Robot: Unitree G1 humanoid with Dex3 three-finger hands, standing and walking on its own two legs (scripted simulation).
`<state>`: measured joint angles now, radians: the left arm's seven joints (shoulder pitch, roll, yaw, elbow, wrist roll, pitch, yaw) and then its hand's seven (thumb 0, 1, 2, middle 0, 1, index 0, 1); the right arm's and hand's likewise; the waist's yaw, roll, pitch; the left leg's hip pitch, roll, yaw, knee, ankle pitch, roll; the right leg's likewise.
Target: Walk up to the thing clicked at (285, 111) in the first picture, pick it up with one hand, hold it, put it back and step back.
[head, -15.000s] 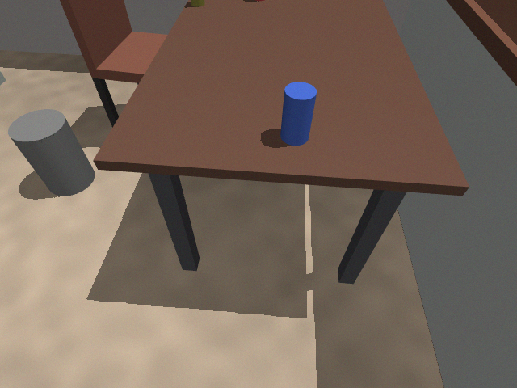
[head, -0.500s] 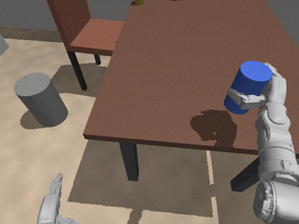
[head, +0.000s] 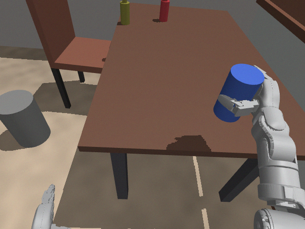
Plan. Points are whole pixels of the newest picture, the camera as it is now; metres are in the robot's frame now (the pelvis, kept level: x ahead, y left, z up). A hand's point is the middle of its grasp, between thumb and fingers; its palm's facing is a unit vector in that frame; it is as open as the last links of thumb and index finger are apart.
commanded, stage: lift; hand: right
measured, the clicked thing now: (235, 94) +0.38 -0.19 +0.18
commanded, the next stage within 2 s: hold in 0.50 s
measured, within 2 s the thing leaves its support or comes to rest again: neither
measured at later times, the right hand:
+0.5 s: hand (244, 91) +0.34 -0.18 +0.23, palm faces +0.22 +0.97 -0.03, open 10.1 cm
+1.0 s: hand (251, 91) +0.32 -0.18 +0.24, palm faces +0.21 +0.98 -0.04, open 10.1 cm
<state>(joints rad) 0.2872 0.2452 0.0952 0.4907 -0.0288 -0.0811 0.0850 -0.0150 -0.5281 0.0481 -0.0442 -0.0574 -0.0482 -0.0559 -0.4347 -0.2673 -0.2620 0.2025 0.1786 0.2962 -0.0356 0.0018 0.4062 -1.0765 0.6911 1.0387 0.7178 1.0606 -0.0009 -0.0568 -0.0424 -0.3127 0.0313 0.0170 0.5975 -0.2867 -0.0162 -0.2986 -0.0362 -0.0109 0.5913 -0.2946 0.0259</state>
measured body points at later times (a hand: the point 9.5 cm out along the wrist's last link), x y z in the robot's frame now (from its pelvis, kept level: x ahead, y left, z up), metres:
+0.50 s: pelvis -0.01 +0.01 +0.00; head -0.04 +0.04 +0.45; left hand +0.16 +0.27 -0.07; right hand +0.32 -0.23 +0.23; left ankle +0.02 +0.13 -0.73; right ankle +0.01 -0.14 -0.73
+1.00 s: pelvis -0.01 +0.00 +0.00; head -0.05 +0.04 +0.45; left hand +0.17 +0.26 -0.07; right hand +0.31 -0.23 +0.25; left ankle +0.02 +0.13 -0.73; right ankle +0.01 -0.14 -0.73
